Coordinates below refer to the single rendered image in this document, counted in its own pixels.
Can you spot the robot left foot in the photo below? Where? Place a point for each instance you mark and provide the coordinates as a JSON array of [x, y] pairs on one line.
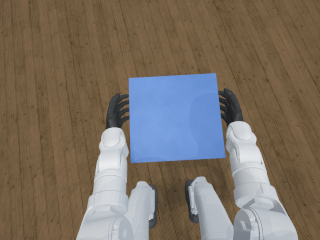
[[152, 222]]

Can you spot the robot foot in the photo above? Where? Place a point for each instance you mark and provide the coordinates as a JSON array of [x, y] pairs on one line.
[[152, 222], [194, 218]]

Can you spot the robot right upper arm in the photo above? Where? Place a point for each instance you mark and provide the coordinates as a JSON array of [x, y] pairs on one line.
[[259, 224]]

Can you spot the robot right forearm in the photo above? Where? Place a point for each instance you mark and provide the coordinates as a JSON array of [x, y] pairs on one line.
[[252, 186]]

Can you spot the robot right foot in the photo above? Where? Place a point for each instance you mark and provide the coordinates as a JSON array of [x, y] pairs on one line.
[[194, 218]]

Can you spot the right robot hand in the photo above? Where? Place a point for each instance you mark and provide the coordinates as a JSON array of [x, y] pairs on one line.
[[232, 110]]

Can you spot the left robot hand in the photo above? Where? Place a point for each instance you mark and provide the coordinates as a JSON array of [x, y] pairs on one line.
[[113, 118]]

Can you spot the robot left forearm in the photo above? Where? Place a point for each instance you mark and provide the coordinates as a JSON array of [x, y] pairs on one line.
[[109, 190]]

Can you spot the carton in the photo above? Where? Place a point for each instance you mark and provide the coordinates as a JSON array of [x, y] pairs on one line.
[[175, 118]]

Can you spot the robot left upper arm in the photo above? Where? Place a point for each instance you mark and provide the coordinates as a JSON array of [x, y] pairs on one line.
[[115, 227]]

